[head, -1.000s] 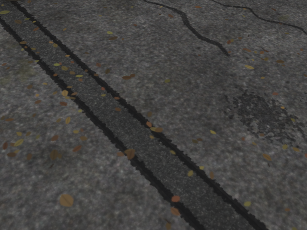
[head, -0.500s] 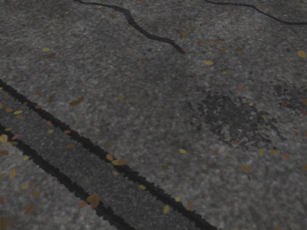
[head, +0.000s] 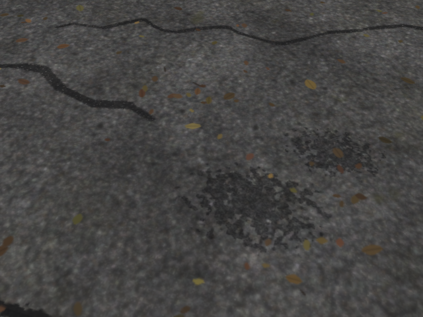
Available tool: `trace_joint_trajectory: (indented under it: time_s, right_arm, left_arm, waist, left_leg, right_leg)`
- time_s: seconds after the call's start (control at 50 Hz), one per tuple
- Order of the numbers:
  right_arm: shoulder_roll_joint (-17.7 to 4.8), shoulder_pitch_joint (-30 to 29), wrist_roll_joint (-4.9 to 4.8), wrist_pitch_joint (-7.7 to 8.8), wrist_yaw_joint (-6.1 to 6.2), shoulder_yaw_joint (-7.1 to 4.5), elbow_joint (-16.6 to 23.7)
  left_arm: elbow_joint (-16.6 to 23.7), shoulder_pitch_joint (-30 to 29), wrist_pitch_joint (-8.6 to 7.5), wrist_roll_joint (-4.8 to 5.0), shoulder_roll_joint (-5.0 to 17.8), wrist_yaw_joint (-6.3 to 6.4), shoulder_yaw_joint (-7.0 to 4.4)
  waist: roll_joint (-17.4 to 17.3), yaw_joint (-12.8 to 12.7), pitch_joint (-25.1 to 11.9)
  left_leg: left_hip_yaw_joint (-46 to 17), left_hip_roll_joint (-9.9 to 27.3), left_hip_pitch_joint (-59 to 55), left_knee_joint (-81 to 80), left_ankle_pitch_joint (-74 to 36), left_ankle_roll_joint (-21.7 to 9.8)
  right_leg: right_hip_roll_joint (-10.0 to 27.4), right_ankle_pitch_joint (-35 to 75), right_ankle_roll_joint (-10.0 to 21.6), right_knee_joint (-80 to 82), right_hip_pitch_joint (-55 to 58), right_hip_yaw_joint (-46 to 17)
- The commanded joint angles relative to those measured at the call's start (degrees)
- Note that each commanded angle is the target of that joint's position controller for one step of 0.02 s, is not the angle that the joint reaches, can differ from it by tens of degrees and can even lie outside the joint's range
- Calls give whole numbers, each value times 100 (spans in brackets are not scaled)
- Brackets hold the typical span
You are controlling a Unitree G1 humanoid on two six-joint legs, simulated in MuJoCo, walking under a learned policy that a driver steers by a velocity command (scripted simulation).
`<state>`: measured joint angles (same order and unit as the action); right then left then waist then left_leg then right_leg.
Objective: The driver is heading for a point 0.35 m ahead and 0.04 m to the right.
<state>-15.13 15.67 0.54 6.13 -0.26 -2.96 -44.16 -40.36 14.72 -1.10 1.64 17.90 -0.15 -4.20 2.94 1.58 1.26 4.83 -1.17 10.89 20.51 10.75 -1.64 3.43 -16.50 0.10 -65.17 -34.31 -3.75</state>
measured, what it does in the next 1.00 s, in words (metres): walks ahead: right foot, then left foot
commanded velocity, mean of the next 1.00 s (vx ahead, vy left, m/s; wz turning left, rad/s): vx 0.22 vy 0.00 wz -0.27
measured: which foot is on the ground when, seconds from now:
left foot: down 0.00-0.30, up 0.32-0.70, down 0.72-1.00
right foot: up 0.00-0.28, down 0.30-1.00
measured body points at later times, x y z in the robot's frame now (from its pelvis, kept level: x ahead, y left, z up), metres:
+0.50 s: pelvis +0.23 -0.08 -0.01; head +0.27 -0.10 +0.44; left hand +0.44 +0.15 -0.10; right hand +0.29 -0.38 -0.13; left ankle +0.25 +0.09 -0.66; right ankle +0.27 -0.16 -0.74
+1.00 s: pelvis +0.32 -0.06 -0.01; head +0.33 -0.06 +0.44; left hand +0.48 +0.17 -0.14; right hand +0.38 -0.34 -0.12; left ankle +0.36 +0.06 -0.74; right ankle +0.27 -0.16 -0.74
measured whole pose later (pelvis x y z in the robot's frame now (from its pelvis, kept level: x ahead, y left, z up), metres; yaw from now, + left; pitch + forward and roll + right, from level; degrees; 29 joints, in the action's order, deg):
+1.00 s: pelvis +0.32 -0.06 -0.01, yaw -14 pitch -1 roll +0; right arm -13.6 9.2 0.6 1.2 0.7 -1.5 -47.7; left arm -50.3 10.5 0.7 -0.5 13.6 0.7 -1.7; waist -0.1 -0.1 1.3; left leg -0.1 1.4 15.1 30.0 14.4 0.9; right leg -1.5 -17.4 1.1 -29.1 -11.1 -0.3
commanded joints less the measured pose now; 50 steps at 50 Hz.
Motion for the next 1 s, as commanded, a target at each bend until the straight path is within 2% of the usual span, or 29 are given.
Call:
trace_joint_trajectory:
  time_s: [0.02, 0.12, 0.2, 0.22, 0.24, 0.26, 0.28, 0.3, 0.32, 0.34, 0.36, 0.38, 0.4, 0.42, 0.44, 0.46, 0.5, 0.56, 0.64, 0.68, 0.7, 0.72, 0.74, 0.76, 0.78, 0.8, 0.82, 0.86, 1.0]
  right_arm:
    - [-857, -123, -15, 98, 15, -241, 266]
    - [-1057, -3, -55, -4, 62, -291, 107]
    - [-1247, 237, -166, -120, 69, -354, -49]
    - [-1301, 238, -193, -159, 74, -374, -65]
    - [-1366, 201, -213, -203, 91, -388, -67]
    - [-1447, 193, -233, -249, 119, -407, -67]
    - [-1427, 127, -254, -286, 144, -385, -51]
    - [-1253, 180, -206, -253, 157, -304, 4]
    - [-455, 679, 140, -156, 75, -40, 300]
    - [-791, 836, -6, -41, 4, -3, 166]
    - [-1160, 254, -237, -47, -23, -128, 189]
    - [-1040, -27, -246, -56, 2, -74, 298]
    - [-980, -158, -141, -93, 68, -71, 235]
    - [-1025, -111, -96, -178, 104, -104, 223]
    - [-1001, 63, -100, -279, 121, -115, 169]
    - [-878, 237, -88, -357, 147, -100, 108]
    - [-705, 310, -43, -446, 202, -66, 77]
    - [-548, -13, -9, -495, 218, -16, 119]
    - [-624, -491, -54, -557, 193, -38, 196]
    - [-628, -546, -32, -560, 177, -57, 213]
    - [-586, -455, 5, -543, 164, -52, 180]
    - [-654, -462, 72, -525, 159, -56, 185]
    - [-892, -468, 103, -506, 181, -89, 244]
    - [-1186, -682, 69, -526, 202, -147, 264]
    - [-818, -807, 26, -539, 158, -98, 218]
    - [-577, -858, 27, -527, 107, -42, 233]
    - [-552, -846, 56, -502, 87, -25, 202]
    - [-600, -742, 39, -426, 65, -29, 110]
    - [-569, -673, -8, -436, 137, -21, -130]
  left_arm:
    - [555, -178, -31, -31, 142, -28, -34]
    - [769, -948, -118, -35, 10, -197, 39]
    - [1042, -1478, -121, -4, 54, -325, 38]
    - [1092, -1502, -115, -9, 106, -349, 15]
    - [1115, -1418, -113, -49, 172, -357, -25]
    - [1068, -1085, -112, -100, 315, -349, -106]
    - [856, -252, -126, -122, 547, -322, -247]
    - [669, 514, -105, -147, 882, -216, -396]
    - [663, 627, -94, -233, 1528, -87, -446]
    - [887, 691, -129, -249, 1336, -104, -344]
    - [790, 513, -138, -254, 955, -150, -228]
    - [690, 230, -162, -147, 759, -160, -172]
    - [673, -89, -172, -97, 577, -146, -112]
    - [682, -340, -176, -125, 509, -135, -74]
    - [678, -507, -178, -188, 538, -137, -73]
    - [626, -616, -213, -232, 554, -136, -82]
    - [499, -750, -269, -251, 528, -115, -71]
    - [310, -824, -218, -248, 473, -40, -44]
    - [29, -681, -120, -287, 444, -25, 3]
    - [-88, -685, -81, -254, 374, -43, 50]
    - [-126, -743, -65, -209, 304, -45, 88]
    - [-210, -576, -69, -198, 168, -45, 141]
    - [-255, -377, -87, -287, 61, -34, 184]
    - [-368, 165, -110, -317, 79, -41, 152]
    - [-405, 22, -75, -315, 27, 3, 186]
    - [-386, -328, -18, -282, 222, 31, 147]
    - [-390, -468, 40, -243, 242, 67, 127]
    - [-439, -446, 132, -257, 233, 91, 123]
    - [-817, -444, 122, -190, 171, 123, 95]
  waist:
    - [-753, -38, 6]
    - [-657, 220, 159]
    - [-658, 316, 348]
    - [-681, 261, 329]
    - [-731, 139, 257]
    - [-830, -89, -11]
    - [-756, -570, -470]
    - [-497, -946, -931]
    - [1223, -413, -1639]
    - [865, -632, -3125]
    - [228, -781, -2574]
    - [92, -607, -1722]
    - [-221, -436, -1213]
    - [-145, -225, -990]
    - [-81, -46, -923]
    - [-51, 76, -929]
    - [30, 177, -898]
    - [198, 90, -884]
    - [248, -134, -699]
    - [259, -109, -587]
    - [208, 4, -556]
    - [47, 4, -506]
    - [-302, -144, -550]
    - [-1065, -578, -530]
    - [-1267, -470, -571]
    - [-1012, -290, -349]
    - [-861, -240, -317]
    - [-803, -216, -292]
    - [-425, -147, -413]
  left_leg:
    - [-1056, 1641, -579, -1171, -1126, -976]
    - [-134, 1525, -807, -1159, -1495, -782]
    - [170, 1731, -1310, -977, -1791, -644]
    - [264, 1774, -1447, -798, -2249, -593]
    - [366, 1751, -1474, -401, -3407, -537]
    - [446, 1698, -1484, 236, -4596, -468]
    - [583, 1507, -1237, 1277, -5022, -309]
    - [669, 1232, -252, 2595, -4092, -29]
    - [593, 362, 2258, 4867, 1861, 382]
    - [-753, 42, 2523, 6072, 2987, 460]
    - [-1008, 374, 2717, 6067, 2490, 427]
    - [-836, 594, 2941, 5590, 2124, 391]
    - [-782, 748, 2834, 5174, 1820, 421]
    - [-804, 832, 2399, 4931, 1592, 449]
    - [-788, 813, 1924, 4799, 1419, 479]
    - [-743, 778, 1622, 4591, 1272, 530]
    - [-704, 726, 1352, 3971, 954, 606]
    - [-700, 708, 1103, 2934, 286, 613]
    - [-724, 641, 831, 1989, 10, 557]
    - [-685, 563, 574, 1422, 88, 450]
    - [-607, 498, 222, 848, -265, 361]
    - [-738, 591, -114, 343, -967, 268]
    - [-1170, 1016, -417, 295, -2010, 136]
    - [-1324, 1284, -505, 490, -2130, -148]
    - [-1267, 1106, 55, 352, -861, -210]
    - [-1146, 873, 351, 275, -313, -87]
    - [-1026, 763, 401, 296, -302, 23]
    - [-921, 672, 286, 397, -569, 92]
    - [-804, 579, -61, 638, -1305, 47]
  right_leg:
    - [330, 526, -83, 465, -836, -214]
    - [241, 1735, 3, 2019, -556, 179]
    - [128, 1406, 225, 2666, -458, 473]
    - [47, 1148, 324, 2772, -348, 572]
    - [-142, 845, 435, 2898, -8, 711]
    - [-410, 639, 551, 2991, 572, 877]
    - [-671, 1134, 727, 3447, 1710, 941]
    - [-503, 2286, 927, 3653, 3239, 539]
    - [1314, 4785, 1797, 3197, 5574, -1933]
    - [2199, 4916, 2592, 3737, 5936, -3618]
    - [1851, 5347, 2291, 3814, 5413, -2576]
    - [1515, 5105, 1989, 3868, 4671, -1800]
    - [1251, 4717, 1747, 4055, 3893, -1454]
    - [1119, 4657, 1673, 4279, 3182, -1219]
    - [1030, 4621, 1646, 4497, 2623, -1002]
    - [988, 4728, 1665, 4617, 2280, -813]
    - [857, 4858, 1649, 4739, 1945, -434]
    - [668, 4300, 1478, 4788, 1901, -121]
    - [739, 2864, 1394, 4856, 1973, -322]
    - [748, 2194, 1298, 4701, 1987, -473]
    - [634, 1716, 1139, 4552, 1914, -463]
    - [418, 1197, 851, 4413, 1825, -444]
    - [116, 604, 558, 4117, 1705, -317]
    - [-303, -145, 354, 4046, 1470, -19]
    - [-359, -28, 204, 4105, 1963, 166]
    - [-328, 167, 188, 4067, 2089, 154]
    - [-281, 334, 234, 4023, 2106, 128]
    - [-211, 608, 283, 4042, 2108, 31]
    - [-162, 1319, 225, 3964, 2287, 31]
